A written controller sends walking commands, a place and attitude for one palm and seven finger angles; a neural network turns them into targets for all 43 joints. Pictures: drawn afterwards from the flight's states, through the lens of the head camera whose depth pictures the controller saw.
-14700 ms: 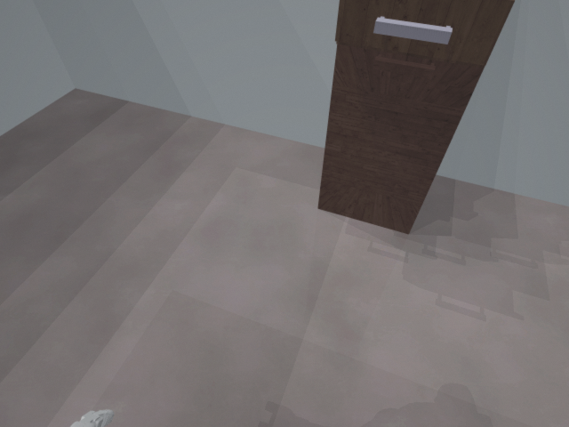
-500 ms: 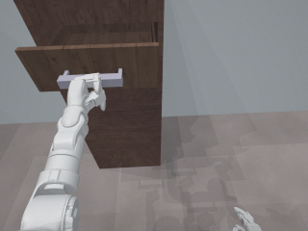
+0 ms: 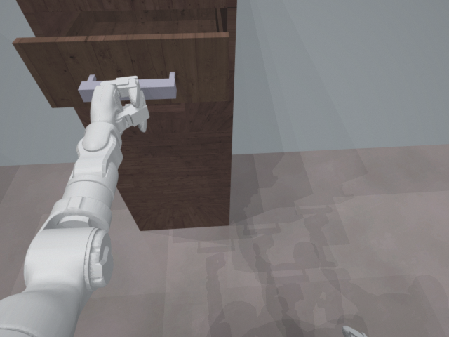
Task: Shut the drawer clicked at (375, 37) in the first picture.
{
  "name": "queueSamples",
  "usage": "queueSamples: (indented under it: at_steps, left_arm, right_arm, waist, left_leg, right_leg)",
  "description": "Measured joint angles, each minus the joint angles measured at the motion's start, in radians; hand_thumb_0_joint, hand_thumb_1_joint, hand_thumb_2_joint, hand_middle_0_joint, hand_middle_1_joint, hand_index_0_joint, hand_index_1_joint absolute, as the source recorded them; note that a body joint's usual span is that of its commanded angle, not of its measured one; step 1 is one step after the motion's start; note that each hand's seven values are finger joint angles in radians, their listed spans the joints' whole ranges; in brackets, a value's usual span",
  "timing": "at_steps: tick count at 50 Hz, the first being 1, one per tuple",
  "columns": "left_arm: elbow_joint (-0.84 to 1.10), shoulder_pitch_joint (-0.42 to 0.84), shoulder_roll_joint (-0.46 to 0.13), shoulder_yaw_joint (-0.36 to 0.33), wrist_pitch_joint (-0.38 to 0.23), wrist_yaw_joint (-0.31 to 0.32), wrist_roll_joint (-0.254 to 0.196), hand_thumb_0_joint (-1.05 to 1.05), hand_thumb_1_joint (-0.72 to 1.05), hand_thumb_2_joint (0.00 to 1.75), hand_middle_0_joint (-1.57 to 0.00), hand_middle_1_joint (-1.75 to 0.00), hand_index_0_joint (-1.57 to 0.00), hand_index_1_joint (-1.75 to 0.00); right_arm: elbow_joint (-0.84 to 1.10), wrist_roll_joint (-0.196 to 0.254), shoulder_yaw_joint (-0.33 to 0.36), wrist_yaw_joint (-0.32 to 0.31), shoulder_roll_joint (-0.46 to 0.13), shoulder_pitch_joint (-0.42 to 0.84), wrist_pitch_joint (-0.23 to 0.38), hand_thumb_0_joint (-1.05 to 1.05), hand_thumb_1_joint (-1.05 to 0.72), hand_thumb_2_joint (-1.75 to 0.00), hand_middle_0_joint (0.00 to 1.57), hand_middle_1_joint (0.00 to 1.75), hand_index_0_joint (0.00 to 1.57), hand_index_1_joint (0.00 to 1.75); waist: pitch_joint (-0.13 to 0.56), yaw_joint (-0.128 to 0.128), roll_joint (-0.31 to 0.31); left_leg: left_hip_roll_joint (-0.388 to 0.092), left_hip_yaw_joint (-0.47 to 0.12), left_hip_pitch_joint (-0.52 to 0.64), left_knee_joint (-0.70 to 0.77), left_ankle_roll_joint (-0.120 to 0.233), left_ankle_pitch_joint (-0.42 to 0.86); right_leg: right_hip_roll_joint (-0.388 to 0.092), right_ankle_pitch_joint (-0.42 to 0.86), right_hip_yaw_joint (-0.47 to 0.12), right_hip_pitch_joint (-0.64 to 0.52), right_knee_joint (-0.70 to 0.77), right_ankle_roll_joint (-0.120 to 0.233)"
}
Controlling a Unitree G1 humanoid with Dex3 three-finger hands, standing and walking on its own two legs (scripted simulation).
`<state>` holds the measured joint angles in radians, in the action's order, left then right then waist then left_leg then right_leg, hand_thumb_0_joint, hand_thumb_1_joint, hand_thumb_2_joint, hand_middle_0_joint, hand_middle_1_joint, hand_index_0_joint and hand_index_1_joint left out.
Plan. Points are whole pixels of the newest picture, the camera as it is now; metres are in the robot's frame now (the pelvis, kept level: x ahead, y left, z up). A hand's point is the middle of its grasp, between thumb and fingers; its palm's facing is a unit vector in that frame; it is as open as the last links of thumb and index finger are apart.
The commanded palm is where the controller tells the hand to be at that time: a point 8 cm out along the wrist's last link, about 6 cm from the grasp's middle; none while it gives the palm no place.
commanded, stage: push the drawer shut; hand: left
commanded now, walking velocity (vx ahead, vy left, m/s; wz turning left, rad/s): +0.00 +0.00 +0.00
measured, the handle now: (131, 83) +0.54 +0.19 +0.16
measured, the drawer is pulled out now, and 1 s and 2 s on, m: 0.12 0.00 0.00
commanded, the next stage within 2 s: pull the fist back off the drawer in 1.10 s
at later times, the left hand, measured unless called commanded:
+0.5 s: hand (149, 87) +0.53 +0.15 +0.16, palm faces +0.06 -1.00 -0.02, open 3.0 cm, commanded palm +0.53 +0.20 +0.16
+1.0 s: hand (151, 71) +0.59 +0.16 +0.16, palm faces +0.06 -1.00 -0.02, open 2.9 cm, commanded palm +0.60 +0.20 +0.16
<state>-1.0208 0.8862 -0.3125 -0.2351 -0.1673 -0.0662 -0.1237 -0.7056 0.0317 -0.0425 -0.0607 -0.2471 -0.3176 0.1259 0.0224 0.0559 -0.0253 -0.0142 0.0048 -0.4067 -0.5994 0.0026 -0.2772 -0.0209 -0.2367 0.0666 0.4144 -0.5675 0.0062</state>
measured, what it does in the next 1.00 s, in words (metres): stands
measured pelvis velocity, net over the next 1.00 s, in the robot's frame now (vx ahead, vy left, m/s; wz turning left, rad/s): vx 0.02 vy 0.01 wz -0.02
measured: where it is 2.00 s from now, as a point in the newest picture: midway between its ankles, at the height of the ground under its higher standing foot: outside the picture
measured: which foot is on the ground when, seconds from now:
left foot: down 0.00-1.00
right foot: down 0.00-1.00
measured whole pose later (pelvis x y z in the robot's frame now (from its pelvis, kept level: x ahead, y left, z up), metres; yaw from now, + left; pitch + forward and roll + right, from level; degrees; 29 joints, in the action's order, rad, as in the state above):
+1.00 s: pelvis +0.02 +0.01 -0.01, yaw -1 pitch +17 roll -2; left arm -1.45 1.30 -0.59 -0.37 -0.23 -0.09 0.01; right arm -0.71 -0.05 -0.03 -0.01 -0.28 -0.48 0.04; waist 0.06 0.21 -0.04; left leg -0.03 0.00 -0.67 -0.70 0.01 -0.33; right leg 0.00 -0.26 0.07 0.65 -0.61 0.00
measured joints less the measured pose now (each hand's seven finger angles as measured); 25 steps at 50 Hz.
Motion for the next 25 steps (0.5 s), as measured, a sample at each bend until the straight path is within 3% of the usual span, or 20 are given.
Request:
queueSamples:
  at_steps: [11,25]
  left_arm:
    - [-0.158,0.113,-0.076,-0.052,-0.067,-0.006,0.024,0.01,0.79,0.95,-1.4,-1.6,-1.4,-1.6]
    - [-0.293,0.247,-0.175,-0.1,-0.085,-0.007,0.068,0.0,0.8,0.96,-1.4,-1.6,-1.4,-1.6]
  right_arm:
    - [-0.024,-0.015,0.009,0.009,-0.025,-0.073,0.005,0.0,-0.9,-0.89,0.2,0.3,0.21,0.3]
    - [-0.021,-0.04,0.015,0.02,-0.043,-0.12,-0.011,0.0,-0.9,-0.89,0.2,0.3,0.21,0.3]
  waist:
    - [0.001,0.055,-0.001]
    - [0.013,0.114,-0.001]
  left_leg:
    - [-0.004,0.011,-0.075,-0.032,0.005,-0.002]
    - [-0.011,0.015,-0.168,-0.062,0.009,-0.013]
  right_leg:
    - [0.003,0.009,-0.012,0.075,-0.021,-0.005]
    - [0.01,0.011,-0.017,0.162,-0.032,-0.008]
